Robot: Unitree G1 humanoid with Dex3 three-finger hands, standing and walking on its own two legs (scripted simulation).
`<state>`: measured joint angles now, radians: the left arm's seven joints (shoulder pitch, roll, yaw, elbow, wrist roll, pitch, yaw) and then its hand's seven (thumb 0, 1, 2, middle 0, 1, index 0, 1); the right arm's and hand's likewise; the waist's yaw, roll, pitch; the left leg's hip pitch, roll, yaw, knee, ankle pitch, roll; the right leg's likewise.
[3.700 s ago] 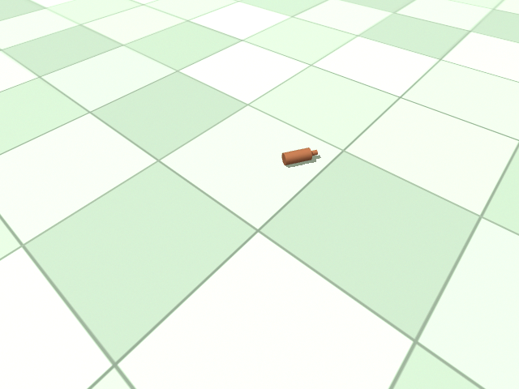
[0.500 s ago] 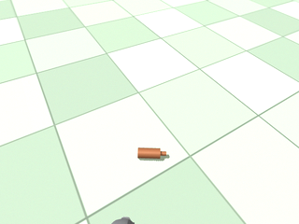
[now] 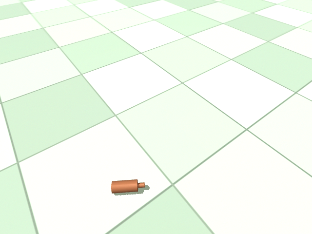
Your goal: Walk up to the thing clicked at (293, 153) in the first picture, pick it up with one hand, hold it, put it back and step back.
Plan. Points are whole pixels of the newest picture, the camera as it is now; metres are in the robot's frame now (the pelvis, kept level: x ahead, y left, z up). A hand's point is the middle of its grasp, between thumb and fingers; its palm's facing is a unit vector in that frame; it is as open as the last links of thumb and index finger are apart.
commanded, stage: walk up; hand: left
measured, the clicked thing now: (128, 186) +0.57 +0.20 -0.70
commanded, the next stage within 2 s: none
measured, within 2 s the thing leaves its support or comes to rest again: neither
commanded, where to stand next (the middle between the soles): +0.22 -0.04 m, yaw +6 degrees
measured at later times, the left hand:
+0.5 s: hand out of the picture +0.16 +0.19 -0.13, palm faces +0.03 -0.95 -0.32, open 7.4 cm
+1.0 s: hand (83, 230) +0.19 +0.22 -0.13, palm faces +0.09 -0.87 -0.49, open 7.4 cm
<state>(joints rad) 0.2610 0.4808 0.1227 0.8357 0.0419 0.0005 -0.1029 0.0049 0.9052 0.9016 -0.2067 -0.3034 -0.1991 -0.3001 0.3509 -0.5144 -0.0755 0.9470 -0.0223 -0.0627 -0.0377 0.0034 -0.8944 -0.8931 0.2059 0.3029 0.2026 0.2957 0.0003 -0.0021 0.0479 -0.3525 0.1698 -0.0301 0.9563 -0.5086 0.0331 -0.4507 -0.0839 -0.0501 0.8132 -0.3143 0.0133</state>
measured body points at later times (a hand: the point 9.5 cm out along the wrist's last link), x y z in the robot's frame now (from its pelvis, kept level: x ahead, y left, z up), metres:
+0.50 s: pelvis +0.13 -0.07 +0.02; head +0.16 -0.05 +0.47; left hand +0.16 +0.24 -0.11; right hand +0.25 -0.38 -0.07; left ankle +0.19 +0.04 -0.70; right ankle +0.13 -0.18 -0.65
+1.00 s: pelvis +0.15 -0.09 +0.00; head +0.19 -0.09 +0.45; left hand +0.19 +0.27 -0.09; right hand +0.26 -0.41 -0.12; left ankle +0.15 +0.04 -0.70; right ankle +0.24 -0.24 -0.70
